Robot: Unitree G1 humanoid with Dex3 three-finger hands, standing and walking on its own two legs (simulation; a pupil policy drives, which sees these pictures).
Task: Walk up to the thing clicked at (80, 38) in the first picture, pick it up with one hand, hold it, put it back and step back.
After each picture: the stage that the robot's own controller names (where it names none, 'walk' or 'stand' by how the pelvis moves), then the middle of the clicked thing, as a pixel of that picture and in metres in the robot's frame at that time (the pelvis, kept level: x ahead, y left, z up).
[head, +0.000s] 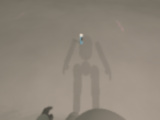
stand; (81, 39) +1.72 +0.27 -0.65
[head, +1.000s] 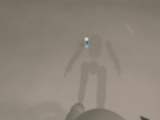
walk; (86, 43) +1.61 +0.27 -0.65
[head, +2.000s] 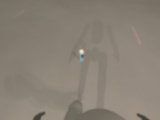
walk; (81, 55) +1.03 +0.24 -0.64
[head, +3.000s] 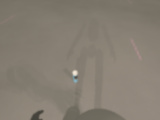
walk; (75, 76) +0.64 +0.22 -0.63
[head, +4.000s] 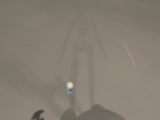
stand; (70, 88) +0.45 +0.18 -0.65
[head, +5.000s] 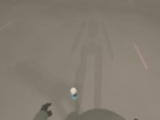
stand; (74, 93) +0.40 +0.20 -0.65
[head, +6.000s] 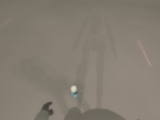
stand; (74, 91) +0.39 +0.20 -0.64
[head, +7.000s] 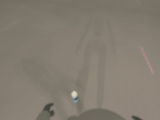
stand; (75, 97) +0.35 +0.19 -0.66
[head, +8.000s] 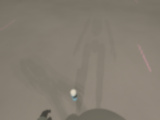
stand; (74, 95) +0.37 +0.20 -0.65
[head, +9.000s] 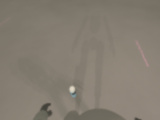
stand; (73, 91) +0.38 +0.22 -0.65
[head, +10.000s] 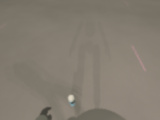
stand; (71, 100) +0.32 +0.21 -0.65
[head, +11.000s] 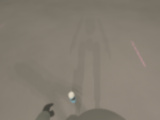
stand; (72, 97) +0.33 +0.22 -0.65
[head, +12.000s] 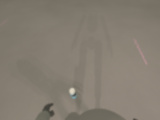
stand; (73, 93) +0.36 +0.22 -0.65
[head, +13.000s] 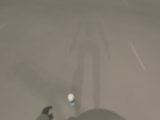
stand; (71, 99) +0.32 +0.22 -0.65
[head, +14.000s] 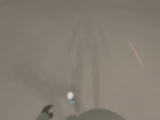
stand; (71, 98) +0.33 +0.22 -0.65
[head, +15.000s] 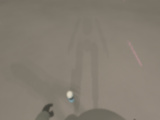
stand; (70, 97) +0.34 +0.23 -0.65
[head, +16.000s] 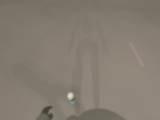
stand; (71, 98) +0.32 +0.22 -0.65
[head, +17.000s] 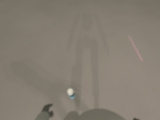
stand; (71, 94) +0.34 +0.23 -0.65
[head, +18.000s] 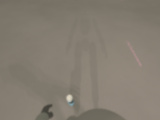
stand; (70, 100) +0.30 +0.22 -0.65
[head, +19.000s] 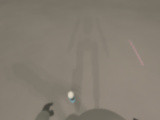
stand; (71, 97) +0.33 +0.22 -0.65
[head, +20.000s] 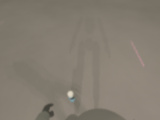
stand; (71, 96) +0.33 +0.23 -0.65
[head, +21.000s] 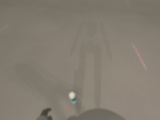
stand; (72, 98) +0.35 +0.21 -0.65
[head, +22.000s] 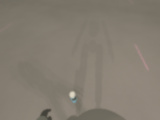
stand; (73, 97) +0.35 +0.21 -0.66
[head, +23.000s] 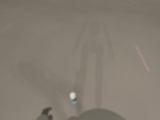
go down; (73, 98) +0.35 +0.21 -0.66
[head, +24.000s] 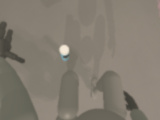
go down; (64, 54) +0.47 +0.17 -0.30
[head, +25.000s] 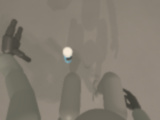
approach; (67, 56) +0.47 +0.16 -0.28
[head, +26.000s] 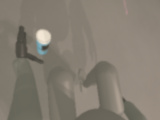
close in; (42, 44) +0.49 +0.20 -0.18
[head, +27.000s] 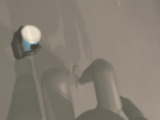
close; (31, 42) +0.48 +0.21 -0.18
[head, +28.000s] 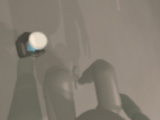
lift; (35, 45) +0.45 +0.20 -0.19
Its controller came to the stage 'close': yes
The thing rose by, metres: 0.06
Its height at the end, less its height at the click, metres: +0.06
